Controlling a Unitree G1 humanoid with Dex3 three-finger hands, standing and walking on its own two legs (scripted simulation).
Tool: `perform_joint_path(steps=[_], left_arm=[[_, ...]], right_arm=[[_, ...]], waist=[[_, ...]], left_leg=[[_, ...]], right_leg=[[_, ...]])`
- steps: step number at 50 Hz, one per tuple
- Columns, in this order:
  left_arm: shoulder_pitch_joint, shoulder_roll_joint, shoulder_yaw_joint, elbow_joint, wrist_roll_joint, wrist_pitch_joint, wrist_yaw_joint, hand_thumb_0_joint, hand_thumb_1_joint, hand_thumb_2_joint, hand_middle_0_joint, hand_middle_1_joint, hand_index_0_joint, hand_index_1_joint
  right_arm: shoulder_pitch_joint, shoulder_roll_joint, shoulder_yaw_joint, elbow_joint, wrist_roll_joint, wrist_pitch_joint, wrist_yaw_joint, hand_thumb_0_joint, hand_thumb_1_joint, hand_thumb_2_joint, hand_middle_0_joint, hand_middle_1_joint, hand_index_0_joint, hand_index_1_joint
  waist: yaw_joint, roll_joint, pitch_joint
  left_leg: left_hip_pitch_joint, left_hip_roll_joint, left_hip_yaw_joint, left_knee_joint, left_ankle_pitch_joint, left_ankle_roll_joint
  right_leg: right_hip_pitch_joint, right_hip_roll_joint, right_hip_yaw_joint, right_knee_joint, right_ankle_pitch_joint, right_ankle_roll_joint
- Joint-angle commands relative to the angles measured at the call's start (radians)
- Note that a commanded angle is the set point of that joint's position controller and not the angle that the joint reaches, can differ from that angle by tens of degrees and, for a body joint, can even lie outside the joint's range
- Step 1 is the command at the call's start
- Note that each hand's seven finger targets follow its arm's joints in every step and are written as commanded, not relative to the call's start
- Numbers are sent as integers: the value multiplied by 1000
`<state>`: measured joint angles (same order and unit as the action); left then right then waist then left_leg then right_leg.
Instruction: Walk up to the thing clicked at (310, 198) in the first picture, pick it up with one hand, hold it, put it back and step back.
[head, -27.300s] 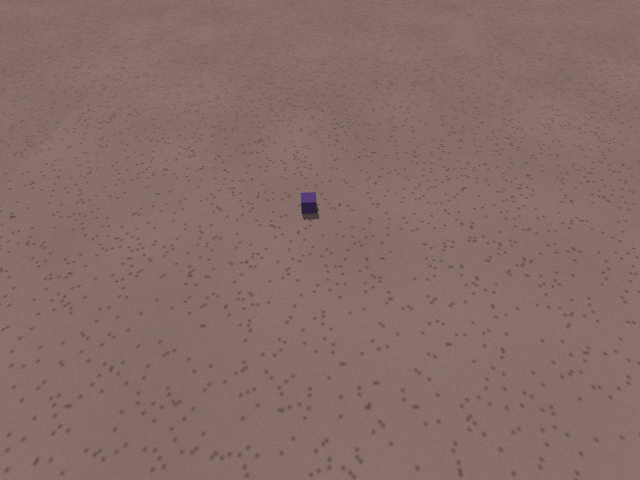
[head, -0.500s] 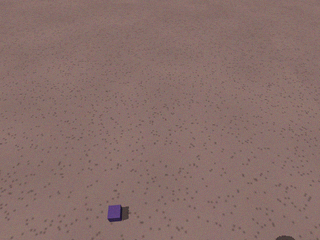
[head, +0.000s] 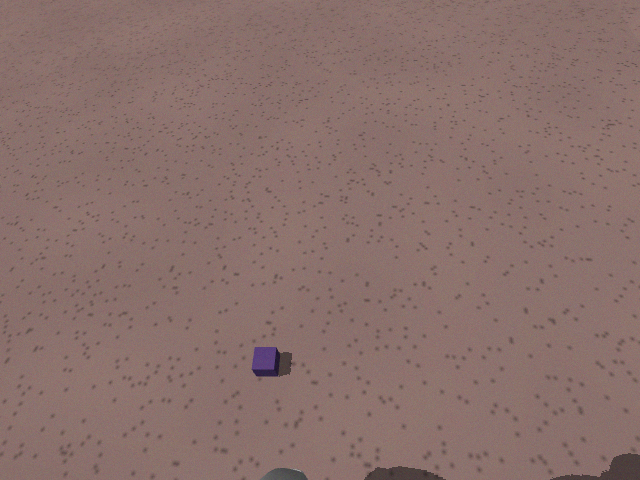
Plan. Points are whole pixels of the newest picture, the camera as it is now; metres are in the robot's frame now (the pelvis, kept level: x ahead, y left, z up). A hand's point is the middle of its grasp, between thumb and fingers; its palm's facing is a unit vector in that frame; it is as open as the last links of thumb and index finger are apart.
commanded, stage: walk up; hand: left
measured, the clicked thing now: (266, 361) +0.51 +0.28 -0.74
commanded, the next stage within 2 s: stand in 1.48 s
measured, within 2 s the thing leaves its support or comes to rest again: neither
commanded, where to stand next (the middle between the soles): +0.12 +0.04 m, yaw -1 degrees
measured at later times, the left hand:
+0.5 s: hand out of the picture +0.06 +0.27 -0.14, palm faces -0.01 -0.91 -0.41, open 7.4 cm
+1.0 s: hand (131, 479) +0.14 +0.30 -0.15, palm faces -0.08 -0.93 -0.35, open 7.4 cm
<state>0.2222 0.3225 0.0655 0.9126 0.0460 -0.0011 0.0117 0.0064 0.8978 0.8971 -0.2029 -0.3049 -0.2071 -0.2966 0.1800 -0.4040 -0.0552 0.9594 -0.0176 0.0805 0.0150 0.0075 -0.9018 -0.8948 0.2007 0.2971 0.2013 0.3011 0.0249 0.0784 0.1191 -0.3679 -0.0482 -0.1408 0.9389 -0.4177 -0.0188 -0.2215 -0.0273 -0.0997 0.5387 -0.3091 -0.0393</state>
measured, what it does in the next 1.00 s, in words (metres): steps on the spot: left foot, then left foot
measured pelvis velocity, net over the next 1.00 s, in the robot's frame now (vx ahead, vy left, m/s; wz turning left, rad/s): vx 0.02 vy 0.05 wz -0.05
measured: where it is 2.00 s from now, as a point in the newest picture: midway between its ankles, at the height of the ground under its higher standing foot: outside the picture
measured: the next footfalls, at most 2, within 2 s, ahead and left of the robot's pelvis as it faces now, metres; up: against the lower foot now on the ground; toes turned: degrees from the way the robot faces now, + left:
left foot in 0.10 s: +0.03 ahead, +0.15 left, +0.00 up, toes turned +0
left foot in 0.64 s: +0.06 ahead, +0.17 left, +0.00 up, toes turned -1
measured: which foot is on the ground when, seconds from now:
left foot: up 0.00-0.08, down 0.10-0.40, up 0.42-0.62, down 0.64-1.00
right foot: down 0.00-1.00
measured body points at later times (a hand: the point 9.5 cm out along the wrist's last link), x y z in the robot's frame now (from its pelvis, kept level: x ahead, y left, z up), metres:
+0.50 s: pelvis +0.01 +0.01 +0.00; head +0.02 -0.01 +0.45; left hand +0.06 +0.32 -0.11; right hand +0.12 -0.30 -0.13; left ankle -0.02 +0.14 -0.71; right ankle +0.04 -0.12 -0.74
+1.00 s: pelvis +0.02 +0.05 +0.00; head +0.04 +0.06 +0.45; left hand +0.15 +0.35 -0.13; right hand +0.11 -0.25 -0.12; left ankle +0.02 +0.17 -0.74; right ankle +0.04 -0.12 -0.73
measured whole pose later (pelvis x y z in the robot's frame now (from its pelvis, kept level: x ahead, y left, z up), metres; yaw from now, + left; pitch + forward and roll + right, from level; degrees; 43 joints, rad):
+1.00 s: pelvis +0.02 +0.05 +0.00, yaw -3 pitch -3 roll +0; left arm 0.08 0.38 0.00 1.04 0.00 -0.01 0.00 0.00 0.90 0.90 -0.20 -0.30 -0.20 -0.30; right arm 0.09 -0.33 -0.02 1.04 0.00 0.02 0.01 0.01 -0.90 -0.89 0.20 0.30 0.20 0.30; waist 0.00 -0.03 0.09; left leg -0.16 0.01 0.04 0.50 -0.29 0.00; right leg -0.20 -0.07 0.05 0.47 -0.23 0.06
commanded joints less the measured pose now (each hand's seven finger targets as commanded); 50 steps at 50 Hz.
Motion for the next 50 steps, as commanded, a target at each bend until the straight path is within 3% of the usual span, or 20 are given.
perform_joint_path(steps=[1, 5, 6, 7, 8, 9, 11, 15, 18, 19, 20, 22, 29, 31, 33, 34, 35, 38, 45, 50], left_arm=[[127, 309, 86, -69, -14, -33, 10, 0, 900, 900, -200, -300, -200, -300], [32, 293, 60, -115, -22, -23, -6, 0, 900, 900, -200, -300, -200, -300], [9, 239, 41, -131, -25, -25, -7, 0, 900, 900, -200, -300, -200, -300], [-13, 177, 23, -149, -35, -28, -10, 0, 900, 900, -200, -300, -200, -300], [-67, 234, 41, -139, -31, -19, -4, 0, 900, 900, -200, -300, -200, -300], [-60, 274, 50, -127, -27, -20, -5, 0, 900, 900, -200, -300, -200, -300], [15, 248, 38, -98, -32, -29, -18, 0, 900, 900, -200, -300, -200, -300], [40, 232, 35, -50, -31, -49, -18, 0, 900, 900, -200, -300, -200, -300], [147, 228, 32, 8, -25, -69, 7, 0, 900, 900, -200, -300, -200, -300], [140, 281, 44, 9, -17, -75, 16, 0, 900, 900, -200, -300, -200, -300], [120, 347, 58, -1, -11, -83, 22, 0, 900, 900, -200, -300, -200, -300], [-5, 398, 59, -40, -7, -74, 19, 0, 900, 900, -200, -300, -200, -300], [-19, 328, 38, -41, -17, -73, 17, 0, 900, 900, -200, -300, -200, -300], [-72, 297, 24, -48, -35, -58, 12, 0, 900, 900, -200, -300, -200, -300], [-75, 223, -1, -65, -56, -49, 9, 0, 900, 900, -200, -300, -200, -300], [-42, 211, -6, -39, -66, -41, 9, 0, 900, 900, -200, -300, -200, -300], [-40, 243, -1, -3, -57, -35, 11, 0, 900, 900, -200, -300, -200, -300], [-83, 275, 1, 18, -47, -48, 7, 0, 900, 900, -200, -300, -200, -300], [-131, 263, -19, 68, -54, -29, 10, 0, 900, 900, -200, -300, -200, -300], [-157, 255, -25, 102, -51, -24, 6, 0, 900, 900, -200, -300, -200, -300]], right_arm=[[-168, -149, -27, -140, -24, -69, 1, 0, -900, -900, 200, 300, 200, 300], [22, -127, -43, -73, -16, -97, -1, 0, -900, -900, 200, 300, 200, 300], [72, -157, -56, -62, -21, -103, -7, 0, -900, -900, 200, 300, 200, 300], [74, -234, -70, -70, -24, -108, -11, 0, -900, -900, 200, 300, 200, 300], [65, -284, -75, -80, -18, -106, -12, 0, -900, -900, 200, 300, 200, 300], [38, -293, -81, -86, -9, -106, -11, 0, -900, -900, 200, 300, 200, 300], [-55, -214, -50, -122, -15, -104, -10, 0, -900, -900, 200, 300, 200, 300], [-53, -207, -45, -122, -14, -102, -5, 0, -900, -900, 200, 300, 200, 300], [-141, -164, -27, -151, 6, -75, -1, 0, -900, -900, 200, 300, 200, 300], [-120, -122, -17, -159, 16, -71, -2, 0, -900, -900, 200, 300, 200, 300], [-104, -80, -4, -163, 21, -65, -1, 0, -900, -900, 200, 300, 200, 300], [-23, -156, -34, -112, 8, -42, -9, 0, -900, -900, 200, 300, 200, 300], [-20, -141, -32, -78, -2, -64, 6, 0, -900, -900, 200, 300, 200, 300], [33, -133, -38, -41, -3, -78, 0, 0, -900, -900, 200, 300, 200, 300], [10, -204, -53, -43, -14, -92, -13, 0, -900, -900, 200, 300, 200, 300], [-84, -220, -45, -65, -5, -96, -13, 0, -900, -900, 200, 300, 200, 300], [-130, -223, -40, -62, 10, -94, -9, 0, -900, -900, 200, 300, 200, 300], [-107, -176, -24, -38, 14, -90, -9, 0, -900, -900, 200, 300, 200, 300], [-119, -189, -24, 13, 14, -90, -14, 0, -900, -900, 200, 300, 200, 300], [-147, -175, -27, 28, 16, -86, -16, 0, -900, -900, 200, 300, 200, 300]], waist=[[93, -265, -85], [-27, -208, -127], [-62, -130, -186], [-65, 76, -216], [-92, 79, -151], [-80, 91, -79], [-30, 92, -26], [-37, 112, -28], [37, 54, -73], [22, -60, -96], [17, -204, -96], [-20, -185, -31], [-11, -242, -126], [-52, -209, -177], [-38, -74, -211], [8, -33, -191], [12, -24, -179], [-14, -32, -176], [-18, 11, -143], [-21, -8, -132]], left_leg=[[-159, 44, 86, -318, -115, 5], [277, 4, 174, -590, 225, 45], [416, 82, 71, -607, 290, 73], [479, 283, -226, -637, 272, 146], [301, 400, -346, -673, 60, 269], [185, 418, -341, -698, -41, 312], [216, 289, -151, -678, -16, 238], [186, 242, -60, -606, 248, 194], [64, 181, 65, -421, 256, 120], [19, 122, 113, -336, 179, 74], [-73, 46, 133, -221, 13, 21], [58, 82, 61, -62, -168, 29], [76, 88, 102, -309, -33, 31], [221, 61, 144, -544, 179, 29], [280, 212, -38, -594, 444, 74], [243, 281, -116, -591, 408, 121], [127, 289, -79, -552, 316, 159], [162, 158, 68, -494, 389, 69], [213, 195, 57, -562, 479, 79], [209, 187, 74, -603, 362, 70]], right_leg=[[339, -257, 296, -125, 276, -161], [38, -172, 147, 3, 341, -68], [-69, -136, 112, 100, 279, -27], [-234, -14, 32, 219, 36, 25], [-233, 13, 93, 313, -310, 22], [-182, -30, 142, 374, -320, 12], [-221, -28, 155, 276, -255, 10], [-120, 5, 66, 108, -119, 36], [120, 19, 62, -152, 158, 27], [172, -56, 183, -193, 243, 5], [168, -241, 470, -282, 197, -66], [-99, -362, 592, -317, -111, -199], [38, -218, 306, -155, 271, -130], [16, -170, 216, -32, 397, -80], [-49, -61, 148, 79, 317, 6], [-60, -3, 125, 44, 133, 28], [63, -20, 121, 11, -3, 24], [101, -88, 180, -44, 341, -1], [66, -58, 131, -51, 309, 18], [84, -65, 137, -91, 304, 25]])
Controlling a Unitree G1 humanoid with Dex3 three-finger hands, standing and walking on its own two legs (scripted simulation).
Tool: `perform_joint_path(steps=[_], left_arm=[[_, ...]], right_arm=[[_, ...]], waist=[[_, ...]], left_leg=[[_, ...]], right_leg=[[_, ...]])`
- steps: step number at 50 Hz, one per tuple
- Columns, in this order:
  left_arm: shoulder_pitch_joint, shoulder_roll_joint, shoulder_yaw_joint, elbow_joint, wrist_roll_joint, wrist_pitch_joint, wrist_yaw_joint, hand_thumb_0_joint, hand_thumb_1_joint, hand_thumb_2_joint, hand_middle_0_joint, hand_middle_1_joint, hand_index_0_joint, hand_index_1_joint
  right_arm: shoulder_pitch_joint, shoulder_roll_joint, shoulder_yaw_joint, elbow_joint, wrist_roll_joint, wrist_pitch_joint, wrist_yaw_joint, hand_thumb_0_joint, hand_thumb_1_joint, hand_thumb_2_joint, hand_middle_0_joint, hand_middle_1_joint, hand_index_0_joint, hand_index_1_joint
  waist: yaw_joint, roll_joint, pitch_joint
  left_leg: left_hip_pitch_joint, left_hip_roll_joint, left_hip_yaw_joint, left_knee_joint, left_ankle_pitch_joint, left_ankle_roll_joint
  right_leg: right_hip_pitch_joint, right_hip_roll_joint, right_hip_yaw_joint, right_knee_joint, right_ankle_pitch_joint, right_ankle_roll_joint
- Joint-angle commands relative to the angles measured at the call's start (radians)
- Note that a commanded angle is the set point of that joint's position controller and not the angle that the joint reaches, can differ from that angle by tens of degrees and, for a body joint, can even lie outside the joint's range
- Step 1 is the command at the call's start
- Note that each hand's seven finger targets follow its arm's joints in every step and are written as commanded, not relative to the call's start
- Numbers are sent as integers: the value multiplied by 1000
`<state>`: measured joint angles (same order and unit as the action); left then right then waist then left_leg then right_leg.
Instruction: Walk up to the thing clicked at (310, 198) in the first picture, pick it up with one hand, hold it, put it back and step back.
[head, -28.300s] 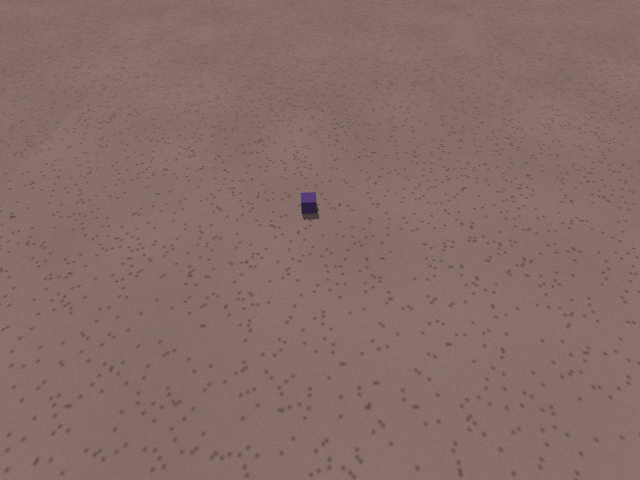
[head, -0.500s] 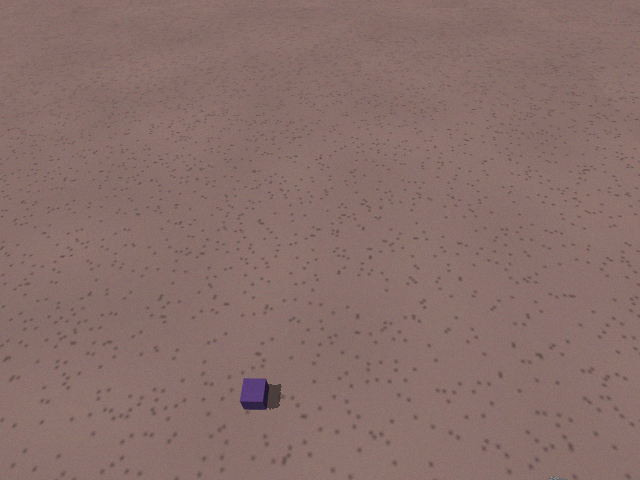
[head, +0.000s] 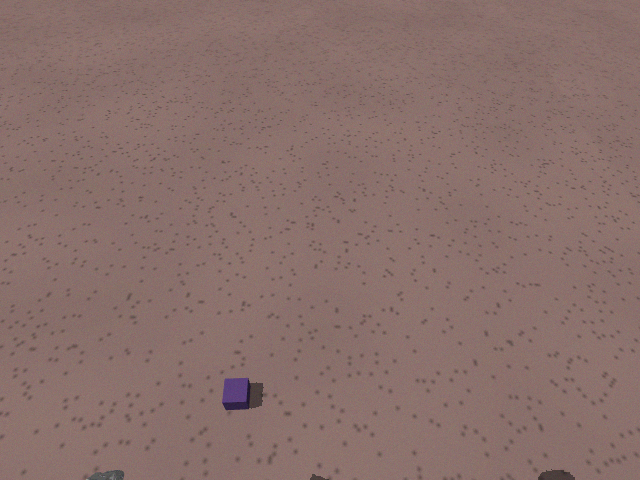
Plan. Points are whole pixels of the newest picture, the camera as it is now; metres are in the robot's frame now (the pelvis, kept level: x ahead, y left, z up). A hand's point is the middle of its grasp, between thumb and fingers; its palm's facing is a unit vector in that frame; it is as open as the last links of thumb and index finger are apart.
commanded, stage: walk up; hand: left
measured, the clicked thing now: (236, 394) +0.47 +0.25 -0.74
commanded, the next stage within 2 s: stand in 0.48 s
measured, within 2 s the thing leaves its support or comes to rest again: neither
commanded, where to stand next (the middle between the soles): +0.09 -0.01 m, yaw +2 degrees
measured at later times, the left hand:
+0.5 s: hand out of the picture +0.07 +0.24 -0.15, palm faces -0.04 -0.93 -0.37, open 7.4 cm
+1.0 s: hand out of the picture +0.09 +0.23 -0.14, palm faces -0.04 -0.94 -0.35, open 7.4 cm
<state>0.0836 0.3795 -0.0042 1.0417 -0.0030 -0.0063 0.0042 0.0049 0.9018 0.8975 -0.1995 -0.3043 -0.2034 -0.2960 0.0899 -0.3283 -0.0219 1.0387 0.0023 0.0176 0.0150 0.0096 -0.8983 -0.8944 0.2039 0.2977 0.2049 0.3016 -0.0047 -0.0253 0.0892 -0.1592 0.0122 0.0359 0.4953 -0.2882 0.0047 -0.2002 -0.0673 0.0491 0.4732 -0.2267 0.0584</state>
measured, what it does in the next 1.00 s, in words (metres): stands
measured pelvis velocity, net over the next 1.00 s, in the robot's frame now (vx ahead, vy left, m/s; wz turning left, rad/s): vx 0.00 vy -0.03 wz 0.00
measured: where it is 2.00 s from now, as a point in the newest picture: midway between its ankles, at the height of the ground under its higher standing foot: outside the picture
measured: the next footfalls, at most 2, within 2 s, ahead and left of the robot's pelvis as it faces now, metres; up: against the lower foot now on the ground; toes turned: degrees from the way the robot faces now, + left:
none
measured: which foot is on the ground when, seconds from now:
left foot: down 0.00-1.00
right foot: down 0.00-1.00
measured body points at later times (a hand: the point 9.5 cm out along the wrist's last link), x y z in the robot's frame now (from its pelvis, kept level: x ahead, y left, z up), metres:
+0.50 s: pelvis +0.00 -0.02 +0.01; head +0.02 -0.03 +0.46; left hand +0.07 +0.28 -0.12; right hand +0.08 -0.33 -0.13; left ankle -0.01 +0.12 -0.74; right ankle +0.02 -0.17 -0.74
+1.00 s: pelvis +0.00 -0.03 +0.01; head +0.01 -0.03 +0.46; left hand +0.09 +0.28 -0.12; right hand +0.07 -0.33 -0.12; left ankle -0.01 +0.12 -0.74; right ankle +0.02 -0.17 -0.74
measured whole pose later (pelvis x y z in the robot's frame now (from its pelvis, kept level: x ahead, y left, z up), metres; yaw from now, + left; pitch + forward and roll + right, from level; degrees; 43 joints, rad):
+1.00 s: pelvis +0.00 -0.03 +0.01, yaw +0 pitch -2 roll +0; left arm 0.10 0.36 0.00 1.11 0.01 -0.01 -0.01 0.00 0.90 0.90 -0.20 -0.30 -0.20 -0.30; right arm 0.11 -0.35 -0.02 1.12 -0.01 0.00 0.01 0.01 -0.90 -0.89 0.20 0.30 0.20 0.30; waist -0.01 0.00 0.05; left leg -0.09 0.04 0.02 0.33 -0.20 -0.04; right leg -0.14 -0.04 0.03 0.35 -0.16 0.04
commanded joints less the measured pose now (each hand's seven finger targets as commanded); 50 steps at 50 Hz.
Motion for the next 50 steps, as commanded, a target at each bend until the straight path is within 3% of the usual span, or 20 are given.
perform_joint_path(steps=[1, 4, 8, 14, 23, 24, 25, 30, 39, 45, 50], left_arm=[[-20, 201, 44, -23, -1, -19, 12, 0, 900, 900, -200, -300, -200, -300], [-32, 201, 45, -9, 4, -20, 11, 0, 900, 900, -200, -300, -200, -300], [-34, 203, 47, 4, 7, -24, 11, 0, 900, 900, -200, -300, -200, -300], [-55, 208, 54, 7, 14, -26, 9, 0, 900, 900, -200, -300, -200, -300], [-41, 201, 60, 18, 17, -29, 11, 0, 900, 900, -200, -300, -200, -300], [-44, 204, 49, 22, 16, -30, 8, 0, 900, 900, -200, -300, -200, -300], [-47, 195, 51, 18, 14, -30, 7, 0, 900, 900, -200, -300, -200, -300], [-26, 194, 50, 24, 12, -29, 3, 0, 900, 900, -200, -300, -200, -300], [-24, 195, 49, 19, 14, -26, -1, 0, 900, 900, -200, -300, -200, -300], [-21, 193, 47, 12, 13, -29, -1, 0, 900, 900, -200, -300, -200, -300], [-20, 189, 45, 12, 12, -24, -1, 0, 900, 900, -200, -300, -200, -300]], right_arm=[[-64, -253, -61, -50, -4, -22, -15, 0, -900, -900, 200, 300, 200, 300], [-73, -246, -62, -41, -6, -21, -13, 0, -900, -900, 200, 300, 200, 300], [-83, -241, -60, -30, -6, -22, -10, 0, -900, -900, 200, 300, 200, 300], [-81, -236, -58, -19, -6, -14, -5, 0, -900, -900, 200, 300, 200, 300], [-56, -229, -59, 11, -8, -11, -2, 0, -900, -900, 200, 300, 200, 300], [-53, -222, -48, 14, -13, -20, -2, 0, -900, -900, 200, 300, 200, 300], [-62, -235, -51, 14, -14, -26, -4, 0, -900, -900, 200, 300, 200, 300], [-51, -241, -43, 32, -14, -39, -9, 0, -900, -900, 200, 300, 200, 300], [-31, -234, -38, 34, -12, -45, -11, 0, -900, -900, 200, 300, 200, 300], [-27, -241, -38, 31, -11, -45, -14, 0, -900, -900, 200, 300, 200, 300], [-25, -240, -33, 30, -11, -46, -15, 0, -900, -900, 200, 300, 200, 300]], waist=[[10, 90, -101], [8, 63, -104], [8, 41, -132], [0, -1, -107], [-2, -24, -129], [-14, -37, -148], [-8, -23, -149], [1, 21, -121], [1, 27, -87], [-5, 27, -124], [-2, 34, -113]], left_leg=[[5, 125, -102, -163, 213, 47], [5, 117, -94, -175, 157, 42], [51, 108, -71, -160, 187, 35], [44, 90, -61, -159, 100, 28], [110, 94, -61, -163, 126, 19], [102, 108, -88, -191, 141, 14], [103, 112, -91, -193, 163, 14], [71, 120, -93, -214, 184, 10], [45, 117, -92, -235, 148, 0], [82, 121, -83, -211, 218, 3], [64, 124, -85, -223, 203, 1]], right_leg=[[66, -28, -7, -33, 225, -70], [70, -35, 5, -53, 222, -67], [67, -45, 17, -69, 270, -68], [29, -56, 48, -116, 198, -76], [-1, -67, 72, -159, 159, -82], [29, -61, 68, -168, 134, -69], [43, -59, 65, -162, 155, -66], [71, -57, 56, -158, 192, -64], [64, -51, 48, -174, 139, -66], [85, -60, 50, -170, 241, -67], [88, -57, 44, -164, 219, -67]])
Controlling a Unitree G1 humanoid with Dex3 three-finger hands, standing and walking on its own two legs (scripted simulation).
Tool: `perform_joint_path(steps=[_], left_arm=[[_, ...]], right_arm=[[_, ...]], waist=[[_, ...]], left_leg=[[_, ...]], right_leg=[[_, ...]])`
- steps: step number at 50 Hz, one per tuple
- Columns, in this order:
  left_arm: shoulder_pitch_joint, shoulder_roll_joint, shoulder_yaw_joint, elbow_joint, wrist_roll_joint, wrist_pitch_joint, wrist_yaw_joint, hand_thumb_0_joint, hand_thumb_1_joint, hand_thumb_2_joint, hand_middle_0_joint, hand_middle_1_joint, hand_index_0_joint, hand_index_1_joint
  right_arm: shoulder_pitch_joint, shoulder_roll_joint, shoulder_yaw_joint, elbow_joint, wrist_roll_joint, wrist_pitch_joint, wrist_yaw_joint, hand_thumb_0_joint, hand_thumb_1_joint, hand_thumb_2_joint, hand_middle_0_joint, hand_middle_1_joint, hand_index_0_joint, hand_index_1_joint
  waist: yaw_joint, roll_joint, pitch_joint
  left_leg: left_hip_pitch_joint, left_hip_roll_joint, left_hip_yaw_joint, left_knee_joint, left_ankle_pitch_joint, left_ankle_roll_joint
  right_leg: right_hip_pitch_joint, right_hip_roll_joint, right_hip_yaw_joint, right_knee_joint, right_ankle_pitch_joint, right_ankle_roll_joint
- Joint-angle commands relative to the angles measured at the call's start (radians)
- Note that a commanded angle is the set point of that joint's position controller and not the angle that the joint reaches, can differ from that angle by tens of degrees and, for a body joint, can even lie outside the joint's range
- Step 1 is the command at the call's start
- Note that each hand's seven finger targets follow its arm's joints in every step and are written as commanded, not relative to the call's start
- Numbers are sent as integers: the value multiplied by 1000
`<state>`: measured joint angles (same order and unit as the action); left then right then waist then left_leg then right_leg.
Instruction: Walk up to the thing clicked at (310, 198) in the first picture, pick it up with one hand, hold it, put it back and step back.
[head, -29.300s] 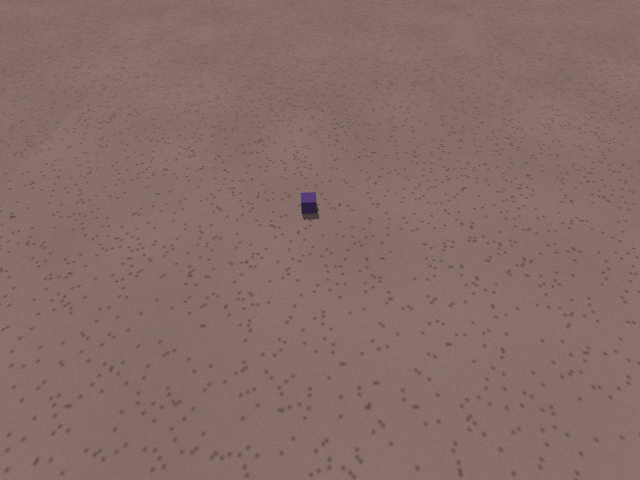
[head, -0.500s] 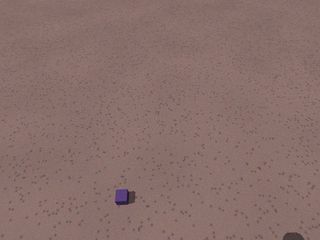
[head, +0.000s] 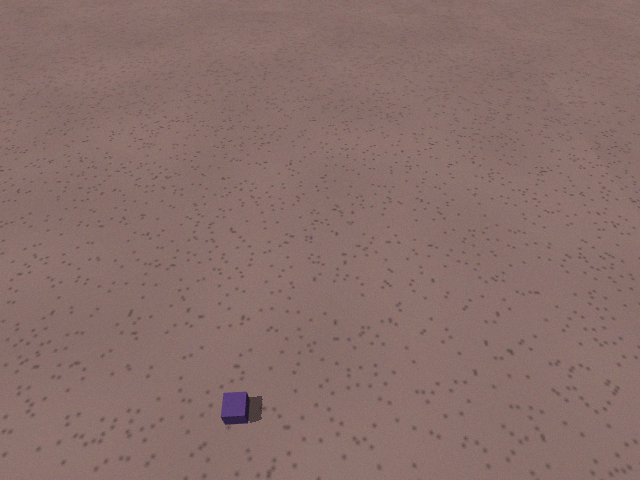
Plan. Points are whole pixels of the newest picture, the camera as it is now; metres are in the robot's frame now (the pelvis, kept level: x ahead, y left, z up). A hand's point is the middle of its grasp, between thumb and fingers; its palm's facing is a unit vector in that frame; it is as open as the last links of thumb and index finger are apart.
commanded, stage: stand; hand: left
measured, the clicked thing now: (235, 408) +0.47 +0.27 -0.75
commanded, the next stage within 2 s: walk up in 0.48 s
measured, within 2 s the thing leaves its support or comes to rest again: neither
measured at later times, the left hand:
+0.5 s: hand out of the picture +0.07 +0.25 -0.15, palm faces -0.03 -0.94 -0.35, open 7.4 cm
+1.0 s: hand out of the picture +0.04 +0.29 -0.18, palm faces -0.09 -0.93 -0.35, open 7.4 cm
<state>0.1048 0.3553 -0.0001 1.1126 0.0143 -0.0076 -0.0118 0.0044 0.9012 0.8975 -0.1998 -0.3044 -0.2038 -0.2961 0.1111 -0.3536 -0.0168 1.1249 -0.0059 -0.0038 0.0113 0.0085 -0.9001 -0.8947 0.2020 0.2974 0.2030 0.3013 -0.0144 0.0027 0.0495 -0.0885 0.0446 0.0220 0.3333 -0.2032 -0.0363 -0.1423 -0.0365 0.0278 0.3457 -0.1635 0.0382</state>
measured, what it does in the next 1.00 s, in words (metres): walks backwards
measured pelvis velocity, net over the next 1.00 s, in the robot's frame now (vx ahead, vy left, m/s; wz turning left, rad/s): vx -0.10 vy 0.03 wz -0.03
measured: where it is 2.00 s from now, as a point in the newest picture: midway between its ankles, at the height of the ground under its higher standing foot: outside the picture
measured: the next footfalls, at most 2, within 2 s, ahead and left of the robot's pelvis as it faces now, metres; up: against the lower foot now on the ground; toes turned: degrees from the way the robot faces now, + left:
right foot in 1.16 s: -0.12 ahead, -0.11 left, +0.00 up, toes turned -1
left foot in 1.48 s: -0.21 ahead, +0.14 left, +0.00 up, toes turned -2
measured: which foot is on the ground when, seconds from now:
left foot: down 0.00-1.00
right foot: down 0.00-0.78, up 0.80-1.00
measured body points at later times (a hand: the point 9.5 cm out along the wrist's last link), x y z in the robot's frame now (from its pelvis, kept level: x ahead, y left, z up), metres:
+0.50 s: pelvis +0.00 -0.01 +0.00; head +0.01 -0.01 +0.45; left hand +0.07 +0.30 -0.13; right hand +0.07 -0.31 -0.14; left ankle -0.01 +0.14 -0.75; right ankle +0.02 -0.14 -0.75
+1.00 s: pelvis -0.10 +0.03 -0.02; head -0.01 +0.06 +0.42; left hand +0.04 +0.34 -0.16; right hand -0.05 -0.29 -0.13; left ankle -0.08 +0.14 -0.75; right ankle -0.14 -0.12 -0.67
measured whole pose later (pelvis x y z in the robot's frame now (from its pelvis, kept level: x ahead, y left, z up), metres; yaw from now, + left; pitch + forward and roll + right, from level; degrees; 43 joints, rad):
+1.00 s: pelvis -0.10 +0.03 -0.02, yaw -2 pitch +0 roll -2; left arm 0.06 0.40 0.06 0.88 0.02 0.08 0.02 0.00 0.90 0.90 -0.20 -0.30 -0.20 -0.30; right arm 0.17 -0.35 -0.05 0.93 -0.03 0.04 -0.02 0.01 -0.90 -0.89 0.21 0.30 0.21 0.30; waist -0.02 -0.04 0.20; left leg -0.32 0.03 0.01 0.62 -0.29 0.03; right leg -0.46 0.11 0.15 1.14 -0.50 0.00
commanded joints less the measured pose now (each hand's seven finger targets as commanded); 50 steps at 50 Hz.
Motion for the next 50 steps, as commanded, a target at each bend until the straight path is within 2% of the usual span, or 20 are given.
perform_joint_path(steps=[1, 11, 16, 23, 24, 25, 27, 30, 33, 34, 36, 37, 38, 39, 40, 41, 42, 45, 47, 50], left_arm=[[-40, 221, 43, -60, -5, -24, 15, 0, 900, 900, -200, -300, -200, -300], [-32, 218, 40, -58, -5, -22, 14, 0, 900, 900, -200, -300, -200, -300], [-33, 230, 43, -61, -6, -26, 15, 0, 900, 900, -200, -300, -200, -300], [-33, 224, 41, -59, -5, -22, 15, 0, 900, 900, -200, -300, -200, -300], [-37, 280, 84, -76, -22, -4, 22, 0, 900, 900, -200, -300, -200, -300], [-23, 274, 87, -90, -26, 2, 27, 0, 900, 900, -200, -300, -200, -300], [-28, 269, 90, -115, -26, 9, 29, 0, 900, 900, -200, -300, -200, -300], [-44, 287, 99, -157, -21, 24, 28, 0, 900, 900, -200, -300, -200, -300], [-116, 317, 108, -217, 4, 37, 32, 0, 900, 900, -200, -300, -200, -300], [-131, 322, 110, -237, 12, 40, 30, 0, 900, 900, -200, -300, -200, -300], [-193, 309, 104, -273, 12, 48, 31, 0, 900, 900, -200, -300, -200, -300], [-199, 272, 94, -286, 10, 53, 34, 0, 900, 900, -200, -300, -200, -300], [-169, 214, 83, -289, 0, 58, 38, 0, 900, 900, -200, -300, -200, -300], [-124, 187, 86, -293, 4, 62, 46, 0, 900, 900, -200, -300, -200, -300], [-74, 208, 90, -277, 8, 73, 51, 0, 900, 900, -200, -300, -200, -300], [-28, 194, 91, -281, 5, 73, 54, 0, 900, 900, -200, -300, -200, -300], [-53, 211, 96, -271, 7, 74, 55, 0, 900, 900, -200, -300, -200, -300], [7, 227, 103, -267, -6, 73, 46, 0, 900, 900, -200, -300, -200, -300], [11, 222, 109, -288, 4, 69, 41, 0, 900, 900, -200, -300, -200, -300], [-9, 207, 109, -324, 10, 57, 39, 0, 900, 900, -200, -300, -200, -300]], right_arm=[[-49, -214, -39, -58, -3, -24, -11, 0, -900, -900, 200, 300, 200, 300], [-49, -216, -34, -57, -3, -22, -10, 0, -900, -900, 200, 300, 200, 300], [-39, -219, -37, -60, -2, -23, -11, 0, -900, -900, 200, 300, 200, 300], [-38, -216, -33, -56, -4, -20, -11, 0, -900, -900, 200, 300, 200, 300], [-69, -256, -51, -62, 9, 1, -13, 0, -900, -900, 200, 300, 200, 300], [-48, -240, -52, -77, 18, 7, -16, 0, -900, -900, 200, 300, 200, 300], [-21, -235, -55, -88, 23, 13, -17, 0, -900, -900, 200, 300, 200, 300], [-10, -225, -65, -121, 22, 29, -17, 0, -900, -900, 200, 300, 200, 300], [50, -212, -77, -138, 8, 51, -15, 0, -900, -900, 200, 300, 200, 300], [91, -212, -80, -144, 6, 56, -12, 0, -900, -900, 200, 300, 200, 300], [146, -224, -96, -147, 8, 52, -8, 0, -900, -900, 200, 300, 200, 300], [150, -244, -103, -152, 4, 45, -11, 0, -900, -900, 200, 300, 200, 300], [100, -301, -111, -170, -6, 38, -14, 0, -900, -900, 200, 300, 200, 300], [65, -365, -126, -200, -20, 28, -16, 0, -900, -900, 200, 300, 200, 300], [55, -344, -125, -218, -41, 21, -22, 0, -900, -900, 200, 300, 200, 300], [34, -368, -125, -236, -35, 19, -25, 0, -900, -900, 200, 300, 200, 300], [18, -368, -128, -248, -30, 18, -30, 0, -900, -900, 200, 300, 200, 300], [-39, -292, -109, -281, -34, 6, -48, 0, -900, -900, 200, 300, 200, 300], [30, -270, -109, -279, -26, 7, -55, 0, -900, -900, 200, 300, 200, 300], [84, -275, -115, -282, -19, 12, -60, 0, -900, -900, 200, 300, 200, 300]], waist=[[7, -5, -76], [13, 1, -55], [4, -13, -101], [7, -4, -50], [29, -26, 59], [23, -33, 17], [16, -45, -35], [12, -92, -137], [2, -213, -125], [-7, -232, -117], [-53, -225, -118], [-66, -135, -112], [-49, 105, -71], [-23, 208, -77], [2, 92, -84], [11, 141, -102], [-3, 149, -101], [45, 156, -95], [24, 142, -111], [-14, 137, -129]], left_leg=[[10, 92, -71, -57, 127, 40], [-17, 90, -74, -67, 80, 41], [23, 95, -70, -51, 146, 44], [-16, 89, -68, -65, 75, 44], [-64, 77, -76, 42, 256, 64], [-58, 77, -59, 86, 320, 68], [-53, 58, -43, 138, 314, 71], [-35, 1, -13, 284, 182, 69], [-88, -78, -11, 498, -271, 73], [-80, -65, -40, 516, -326, 80], [-36, -32, -74, 438, -230, 99], [-72, 23, -113, 290, -47, 117], [-143, 166, -297, 53, 200, 160], [-97, 293, -473, -7, 378, 229], [-102, 289, -416, 44, 481, 229], [-102, 330, -426, 63, 564, 285], [-142, 338, -443, 58, 515, 293], [-31, 209, -264, 166, 568, 243], [65, 191, -254, 191, 605, 235], [160, 214, -265, 215, 601, 259]], right_leg=[[20, -87, 64, -39, 152, -48], [15, -84, 64, -46, 109, -48], [28, -93, 66, -31, 178, -51], [11, -85, 68, -48, 112, -51], [-79, -82, 71, 42, 339, -63], [-63, -84, 58, 64, 401, -75], [-47, -97, 68, 78, 427, -99], [-69, -164, 138, 63, 404, -164], [-165, -283, 249, 39, 348, -268], [-215, -300, 260, 40, 299, -277], [-276, -256, 202, 132, 230, -226], [-266, -156, 138, 262, 157, -170], [-284, 34, 58, 462, -31, -97], [-360, 152, 70, 623, -397, -73], [-355, 137, 161, 723, -445, -71], [-361, 148, 156, 793, -468, -72], [-345, 147, 189, 858, -449, -75], [-407, 131, 184, 894, -327, -55], [-425, 138, 163, 851, -332, -35], [-404, 107, 124, 655, -349, -4]])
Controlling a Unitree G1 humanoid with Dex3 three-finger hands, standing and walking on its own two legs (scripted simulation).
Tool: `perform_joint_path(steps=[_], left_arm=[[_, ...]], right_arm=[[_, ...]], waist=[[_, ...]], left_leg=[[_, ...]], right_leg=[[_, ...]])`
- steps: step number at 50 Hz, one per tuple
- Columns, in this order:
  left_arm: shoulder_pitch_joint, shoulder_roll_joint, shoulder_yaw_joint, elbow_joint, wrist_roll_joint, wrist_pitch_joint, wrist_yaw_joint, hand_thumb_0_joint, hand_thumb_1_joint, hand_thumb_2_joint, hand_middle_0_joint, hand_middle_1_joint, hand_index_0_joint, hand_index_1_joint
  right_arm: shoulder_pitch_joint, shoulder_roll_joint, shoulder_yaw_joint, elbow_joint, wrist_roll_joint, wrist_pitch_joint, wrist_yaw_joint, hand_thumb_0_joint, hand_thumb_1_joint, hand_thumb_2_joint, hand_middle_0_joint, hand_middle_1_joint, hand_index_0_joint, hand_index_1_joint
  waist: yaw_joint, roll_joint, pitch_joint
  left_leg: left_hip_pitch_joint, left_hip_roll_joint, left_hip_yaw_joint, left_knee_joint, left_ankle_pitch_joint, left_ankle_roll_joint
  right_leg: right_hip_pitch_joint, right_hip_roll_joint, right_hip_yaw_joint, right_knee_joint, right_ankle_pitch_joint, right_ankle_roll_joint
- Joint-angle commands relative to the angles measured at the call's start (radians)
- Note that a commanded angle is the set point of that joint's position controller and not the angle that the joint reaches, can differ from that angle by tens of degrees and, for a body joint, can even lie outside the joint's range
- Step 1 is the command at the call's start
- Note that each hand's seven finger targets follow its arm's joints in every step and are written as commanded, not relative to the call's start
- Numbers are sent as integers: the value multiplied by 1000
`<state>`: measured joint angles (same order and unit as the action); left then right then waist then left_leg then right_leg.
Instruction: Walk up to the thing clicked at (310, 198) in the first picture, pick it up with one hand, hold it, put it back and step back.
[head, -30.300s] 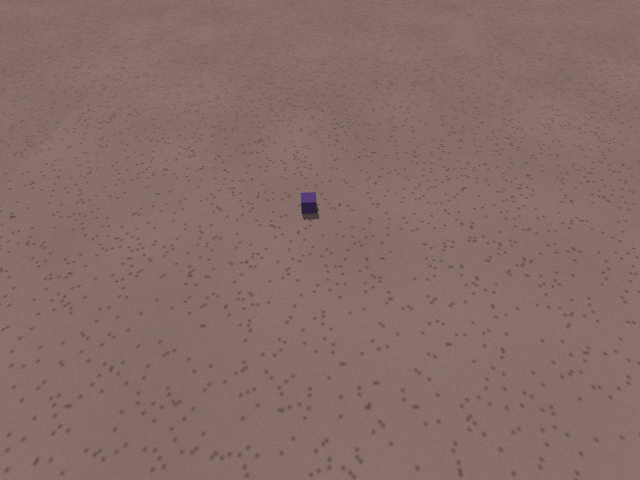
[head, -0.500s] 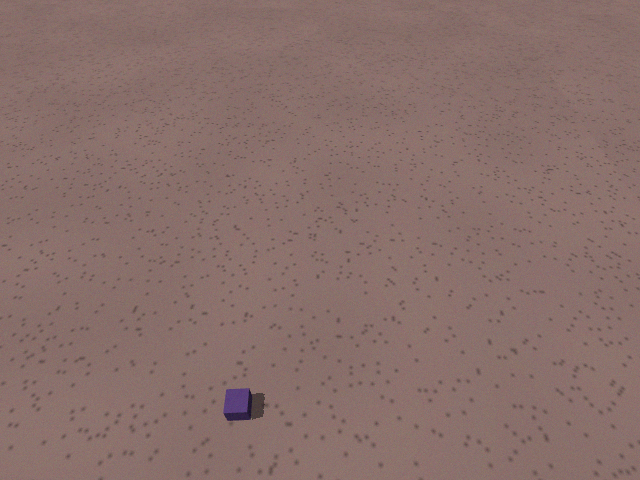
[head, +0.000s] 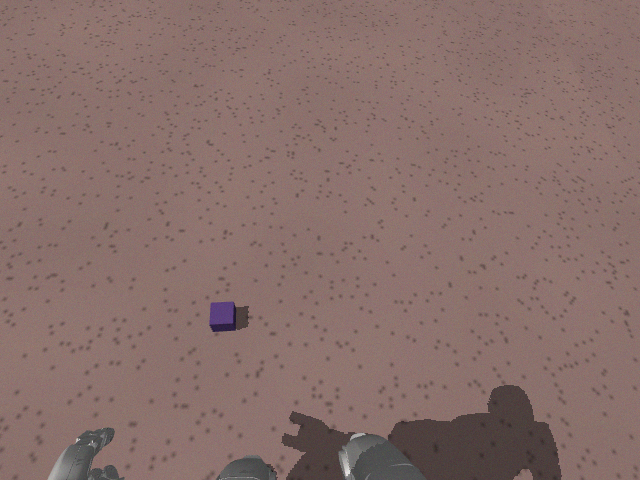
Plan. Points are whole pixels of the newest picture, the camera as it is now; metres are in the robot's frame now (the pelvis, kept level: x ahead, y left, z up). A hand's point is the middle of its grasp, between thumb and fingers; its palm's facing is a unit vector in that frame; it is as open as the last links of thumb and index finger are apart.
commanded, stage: walk up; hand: left
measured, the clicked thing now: (223, 316) +0.56 +0.26 -0.73
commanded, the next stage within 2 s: none
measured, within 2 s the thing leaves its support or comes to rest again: neither
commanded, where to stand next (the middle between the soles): +0.19 -0.01 m, yaw +4 degrees
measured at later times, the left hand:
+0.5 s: hand out of the picture +0.01 +0.25 -0.15, palm faces +0.02 -0.92 -0.39, open 7.4 cm
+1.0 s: hand out of the picture -0.21 +0.20 -0.14, palm faces +0.00 -0.92 -0.39, open 7.4 cm
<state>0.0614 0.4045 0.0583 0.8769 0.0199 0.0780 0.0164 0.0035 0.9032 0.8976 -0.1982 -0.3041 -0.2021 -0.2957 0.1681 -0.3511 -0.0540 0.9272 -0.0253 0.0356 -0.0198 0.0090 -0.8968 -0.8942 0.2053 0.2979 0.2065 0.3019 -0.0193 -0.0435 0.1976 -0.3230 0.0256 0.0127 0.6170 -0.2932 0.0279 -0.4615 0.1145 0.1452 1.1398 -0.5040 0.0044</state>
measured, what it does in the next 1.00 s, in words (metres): walks backwards: right foot, then left foot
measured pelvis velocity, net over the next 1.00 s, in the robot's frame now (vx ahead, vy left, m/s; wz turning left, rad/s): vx -0.24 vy -0.07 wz -0.04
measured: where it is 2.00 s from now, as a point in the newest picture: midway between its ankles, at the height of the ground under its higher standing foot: outside the picture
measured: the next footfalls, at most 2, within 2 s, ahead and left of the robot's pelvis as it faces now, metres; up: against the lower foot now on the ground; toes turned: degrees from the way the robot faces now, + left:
right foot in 0.16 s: -0.02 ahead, -0.14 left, +0.00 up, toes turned +1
left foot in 0.48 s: -0.11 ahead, +0.10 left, +0.00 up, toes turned +0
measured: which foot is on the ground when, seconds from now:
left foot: down 0.00-0.18, up 0.20-0.46, down 0.48-0.88, up 0.90-1.00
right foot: up 0.00-0.14, down 0.16-0.52, up 0.54-0.84, down 0.86-1.00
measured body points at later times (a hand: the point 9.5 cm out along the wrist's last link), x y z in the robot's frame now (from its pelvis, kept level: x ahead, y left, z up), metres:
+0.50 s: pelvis -0.13 -0.01 -0.01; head -0.06 -0.01 +0.43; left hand +0.01 +0.30 -0.12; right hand -0.03 -0.33 -0.13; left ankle -0.15 +0.10 -0.74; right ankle -0.06 -0.14 -0.73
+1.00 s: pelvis -0.24 -0.07 +0.00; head -0.23 -0.09 +0.45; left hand -0.20 +0.24 -0.11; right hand -0.15 -0.39 -0.12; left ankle -0.20 +0.09 -0.69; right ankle -0.26 -0.19 -0.73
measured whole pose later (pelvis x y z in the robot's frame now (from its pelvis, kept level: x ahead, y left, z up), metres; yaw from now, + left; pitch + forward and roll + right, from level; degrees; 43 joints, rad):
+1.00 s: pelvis -0.24 -0.07 +0.00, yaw -2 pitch -3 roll +1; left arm 0.30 0.34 0.07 0.95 0.05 0.02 -0.02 0.01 0.90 0.90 -0.20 -0.30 -0.21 -0.30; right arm 0.21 -0.41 -0.06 0.89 -0.01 0.04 -0.01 0.01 -0.90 -0.89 0.20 0.30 0.20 0.30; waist 0.04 0.05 0.05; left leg -0.41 -0.02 -0.13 0.89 -0.44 0.00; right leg -0.19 0.01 0.05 0.60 -0.36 -0.01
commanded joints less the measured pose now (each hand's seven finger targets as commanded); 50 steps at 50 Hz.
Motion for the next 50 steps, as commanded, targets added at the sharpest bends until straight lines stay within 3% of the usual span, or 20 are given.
perform_joint_path(steps=[1, 7, 8, 9, 10, 11, 15, 21, 24, 26, 27, 28, 31, 38, 42, 44, 45, 46, 48, 50], left_arm=[[22, 155, 54, -97, 4, -31, 10, 0, 900, 900, -200, -300, -200, -300], [160, 142, 68, -42, 16, -49, 6, 0, 900, 900, -200, -300, -200, -300], [167, 186, 80, -49, 23, -56, 6, 0, 900, 900, -200, -300, -200, -300], [151, 256, 100, -68, 28, -56, 2, 0, 900, 900, -200, -300, -200, -300], [82, 326, 105, -99, 20, -48, -2, 0, 900, 900, -200, -300, -200, -300], [42, 311, 104, -126, 22, -52, -2, 0, 900, 900, -200, -300, -200, -300], [-10, 186, 86, -157, 19, -45, 5, 0, 900, 900, -200, -300, -200, -300], [70, 174, 88, -194, 26, -25, 14, 0, 900, 900, -200, -300, -200, -300], [61, 170, 75, -214, 3, 2, 0, 0, 900, 900, -200, -300, -200, -300], [104, 100, 59, -215, 0, 5, -1, 0, 900, 900, -200, -300, -200, -300], [31, 165, 80, -215, 11, 8, 14, 0, 900, 900, -200, -300, -200, -300], [19, 193, 87, -205, 16, 10, 14, 0, 900, 900, -200, -300, -200, -300], [136, 173, 94, -151, -1, 11, -6, 0, 900, 900, -200, -300, -200, -300], [127, 161, 65, -115, 5, -54, -30, 0, 900, 900, -200, -300, -200, -300], [268, 151, 77, 11, 9, -88, -20, 0, 900, 900, -200, -300, -200, -300], [260, 262, 100, -2, 33, -104, -10, 0, 900, 900, -200, -300, -200, -300], [164, 350, 108, -41, 38, -97, -10, 0, 900, 900, -200, -300, -200, -300], [69, 322, 98, -62, 33, -95, -12, 0, 900, 900, -200, -300, -200, -300], [23, 229, 83, -70, 28, -110, -9, 0, 900, 900, -200, -300, -200, -300], [102, 211, 83, -40, 20, -122, -6, 0, 900, 900, -200, -300, -200, -300]], right_arm=[[36, -275, -76, -89, 2, -25, -30, 0, -900, -900, 200, 300, 200, 300], [-37, -290, -69, -124, 15, -2, -16, 0, -900, -900, 200, 300, 200, 300], [-46, -261, -56, -135, 23, -4, -12, 0, -900, -900, 200, 300, 200, 300], [-51, -224, -43, -154, 30, -6, -10, 0, -900, -900, 200, 300, 200, 300], [-74, -219, -50, -153, 33, 2, -27, 0, -900, -900, 200, 300, 200, 300], [-45, -245, -61, -139, 31, 7, -30, 0, -900, -900, 200, 300, 200, 300], [33, -225, -39, -99, 36, -5, -28, 0, -900, -900, 200, 300, 200, 300], [64, -205, -34, -135, 11, -38, -35, 0, -900, -900, 200, 300, 200, 300], [112, -222, -56, -115, -6, -50, -32, 0, -900, -900, 200, 300, 200, 300], [27, -371, -88, -150, -33, -47, -24, 0, -900, -900, 200, 300, 200, 300], [47, -431, -100, -164, -19, -44, -23, 0, -900, -900, 200, 300, 200, 300], [-4, -406, -100, -165, -17, -49, -30, 0, -900, -900, 200, 300, 200, 300], [-90, -279, -64, -181, -20, -52, -37, 0, -900, -900, 200, 300, 200, 300], [-6, -274, -68, -169, -15, -51, -7, 0, -900, -900, 200, 300, 200, 300], [-24, -290, -66, -162, -17, -16, 8, 0, -900, -900, 200, 300, 200, 300], [-29, -146, -19, -198, 7, -19, 7, 0, -900, -900, 200, 300, 200, 300], [-84, -221, -47, -187, 5, -18, -8, 0, -900, -900, 200, 300, 200, 300], [-49, -262, -63, -147, 9, -21, -4, 0, -900, -900, 200, 300, 200, 300], [-5, -251, -58, -103, 21, -27, 9, 0, -900, -900, 200, 300, 200, 300], [8, -208, -37, -91, 17, -38, 11, 0, -900, -900, 200, 300, 200, 300]], waist=[[-21, 175, -269], [36, 185, -313], [45, 120, -318], [42, -68, -286], [75, -256, -233], [52, -210, -164], [8, -111, -162], [51, -185, -279], [21, -110, -303], [65, 211, -272], [-20, 271, -268], [1, 237, -207], [89, 145, -170], [-15, 258, -240], [53, 228, -213], [60, -148, -142], [88, -124, -80], [49, -128, 6], [12, -64, 14], [40, -113, -66]], left_leg=[[380, 232, -245, -66, 686, 195], [186, 181, -165, 43, 451, 121], [59, 139, -151, 70, 321, 74], [-104, -2, -112, 188, 113, 14], [-81, -110, -51, 435, -353, -16], [-43, -71, -139, 566, -390, -23], [-133, -132, -148, 577, -228, -40], [-129, -31, -56, 67, -200, -48], [95, -29, -31, -287, 205, -25], [264, 303, -468, -257, 483, 122], [65, 443, -584, -278, 434, 256], [-12, 439, -563, -296, 362, 276], [95, 206, -200, -205, 446, 143], [212, 180, -178, -217, -96, 171], [10, 132, -119, -52, -107, 122], [-287, -59, -83, 214, -284, -12], [-153, -38, -193, 287, -307, -32], [-58, -9, -185, 342, -258, -38], [-122, -50, -185, 329, -131, -35], [-159, -54, -178, 277, -110, -39]], right_leg=[[-60, -53, -7, -201, -5, 32], [294, -85, -140, -751, 335, -16], [367, -158, -31, -711, 461, -44], [382, -301, 191, -711, 560, -125], [168, -494, 364, -789, 639, -306], [46, -516, 380, -805, 617, -322], [183, -304, 59, -686, 705, -204], [479, -327, 61, -546, 802, -203], [329, -252, 2, -393, 624, -122], [-100, -11, -76, -146, -74, -34], [11, -36, 26, 15, -177, -18], [28, -55, 81, 115, -124, -19], [-75, 1, 94, 181, 33, -18], [86, -94, -73, -380, -4, 30], [364, -70, -157, -819, 127, -25], [351, -333, 354, -891, -31, -105], [25, -480, 488, -949, -274, -222], [-127, -483, 469, -973, -356, -232], [49, -349, 224, -916, -132, -165], [206, -308, 146, -865, 42, -144]])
